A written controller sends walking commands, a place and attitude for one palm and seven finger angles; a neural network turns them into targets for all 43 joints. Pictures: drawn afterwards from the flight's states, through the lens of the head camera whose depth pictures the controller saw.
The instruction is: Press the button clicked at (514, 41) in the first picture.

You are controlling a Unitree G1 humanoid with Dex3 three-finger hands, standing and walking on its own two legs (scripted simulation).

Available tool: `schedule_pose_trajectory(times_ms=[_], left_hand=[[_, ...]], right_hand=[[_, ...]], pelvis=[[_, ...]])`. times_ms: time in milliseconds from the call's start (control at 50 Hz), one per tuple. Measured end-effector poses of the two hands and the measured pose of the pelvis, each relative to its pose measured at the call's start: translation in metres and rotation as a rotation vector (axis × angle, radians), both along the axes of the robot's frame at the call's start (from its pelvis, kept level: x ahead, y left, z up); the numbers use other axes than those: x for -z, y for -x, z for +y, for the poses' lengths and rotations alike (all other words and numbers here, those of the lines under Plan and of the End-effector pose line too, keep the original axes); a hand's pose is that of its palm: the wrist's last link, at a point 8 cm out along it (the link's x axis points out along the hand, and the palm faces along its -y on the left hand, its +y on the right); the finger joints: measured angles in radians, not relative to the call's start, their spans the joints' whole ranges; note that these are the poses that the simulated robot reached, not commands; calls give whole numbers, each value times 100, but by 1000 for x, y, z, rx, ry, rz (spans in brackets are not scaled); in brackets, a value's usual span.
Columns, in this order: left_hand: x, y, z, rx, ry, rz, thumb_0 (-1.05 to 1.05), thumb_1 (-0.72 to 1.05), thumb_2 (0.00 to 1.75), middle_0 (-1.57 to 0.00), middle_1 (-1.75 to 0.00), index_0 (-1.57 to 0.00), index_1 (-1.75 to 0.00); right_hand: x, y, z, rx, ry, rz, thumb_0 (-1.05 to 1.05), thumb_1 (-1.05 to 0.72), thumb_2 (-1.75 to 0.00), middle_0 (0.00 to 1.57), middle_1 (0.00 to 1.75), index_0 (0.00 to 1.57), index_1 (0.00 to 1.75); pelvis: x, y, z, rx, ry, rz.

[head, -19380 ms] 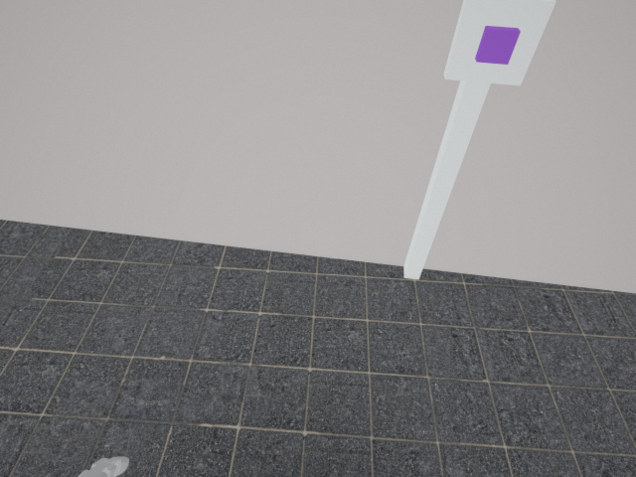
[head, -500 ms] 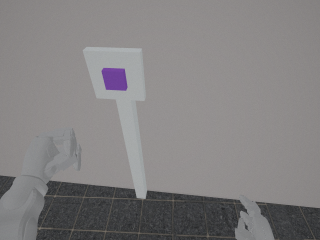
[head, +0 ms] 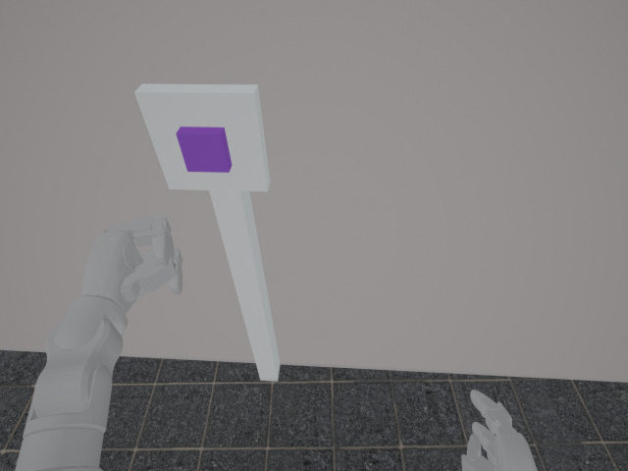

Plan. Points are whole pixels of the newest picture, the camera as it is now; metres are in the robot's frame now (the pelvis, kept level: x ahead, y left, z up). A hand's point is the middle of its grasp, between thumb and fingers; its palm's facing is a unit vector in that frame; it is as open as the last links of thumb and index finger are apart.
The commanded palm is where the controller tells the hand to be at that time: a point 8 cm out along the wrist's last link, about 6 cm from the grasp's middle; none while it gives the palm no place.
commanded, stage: aim a knuckle at the button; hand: left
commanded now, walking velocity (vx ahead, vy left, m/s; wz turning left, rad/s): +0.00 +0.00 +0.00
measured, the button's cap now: (205, 148) +0.54 +0.22 +0.15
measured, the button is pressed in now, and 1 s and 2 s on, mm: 0 0 0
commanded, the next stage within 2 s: press the button with the knuckle in 1.70 s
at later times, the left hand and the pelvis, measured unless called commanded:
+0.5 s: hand (200, 224) +0.39 +0.19 +0.14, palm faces +0.05 -1.00 -0.02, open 3.1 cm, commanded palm +0.36 +0.23 +0.13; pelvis +0.00 +0.01 +0.00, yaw -1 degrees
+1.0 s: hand (220, 199) +0.45 +0.18 +0.13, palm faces +0.02 -1.00 -0.01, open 3.1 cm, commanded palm +0.42 +0.23 +0.12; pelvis +0.00 +0.01 -0.01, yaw -2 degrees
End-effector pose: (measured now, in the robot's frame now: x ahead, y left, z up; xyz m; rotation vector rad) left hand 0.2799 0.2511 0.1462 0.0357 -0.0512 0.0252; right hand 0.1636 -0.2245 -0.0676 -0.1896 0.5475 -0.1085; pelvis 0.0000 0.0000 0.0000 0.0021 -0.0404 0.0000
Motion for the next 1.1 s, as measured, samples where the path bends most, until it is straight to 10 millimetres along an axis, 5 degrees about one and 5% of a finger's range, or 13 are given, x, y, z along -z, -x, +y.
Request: schedule_pose_trajectory(times_ms=[440,820,940,1100], left_hand=[[7,-71,-12,-3,19,45,2,90,90,-130,-150,-131,-150],[15,-134,-14,-28,18,77,2,90,90,-130,-150,-130,-150],[9,-141,-18,-6,17,15,2,90,90,-129,-150,-130,-150],[28,-143,-15,-19,25,81,2,90,90,-129,-150,-130,-150]], right_hand=[[17,23,-3,54,9,156,2,-90,-90,20,30,20,30],[39,90,-27,152,34,380,1,-90,-90,20,30,20,30],[43,112,-31,185,27,439,1,-91,-90,20,30,20,30],[45,118,-30,200,16,460,1,-91,-90,20,30,20,30]], pelvis=[[0,-3,7,6,1,41],[4,0,4,17,3,109],[5,-4,5,30,3,128],[6,-4,6,38,3,139]])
